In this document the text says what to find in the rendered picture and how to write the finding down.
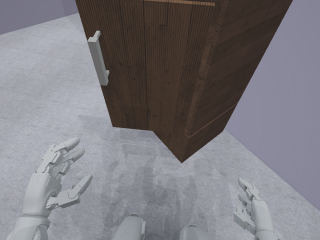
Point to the robot right forearm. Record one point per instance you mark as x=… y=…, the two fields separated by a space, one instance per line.
x=266 y=235

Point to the robot thigh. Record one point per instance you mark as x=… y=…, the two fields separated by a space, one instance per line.
x=131 y=228
x=194 y=233

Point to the right robot thigh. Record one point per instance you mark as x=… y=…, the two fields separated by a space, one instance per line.
x=194 y=233

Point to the handle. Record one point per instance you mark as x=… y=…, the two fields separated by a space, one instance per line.
x=97 y=57

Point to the robot right hand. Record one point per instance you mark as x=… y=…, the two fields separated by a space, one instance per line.
x=258 y=216

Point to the left robot thigh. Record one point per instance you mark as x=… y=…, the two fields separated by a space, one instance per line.
x=131 y=228

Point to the robot left forearm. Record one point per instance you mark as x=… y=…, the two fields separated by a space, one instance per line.
x=30 y=227

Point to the cupboard door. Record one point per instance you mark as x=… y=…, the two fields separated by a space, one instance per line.
x=153 y=51

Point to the robot left hand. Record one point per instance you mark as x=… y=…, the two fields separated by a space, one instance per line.
x=38 y=200

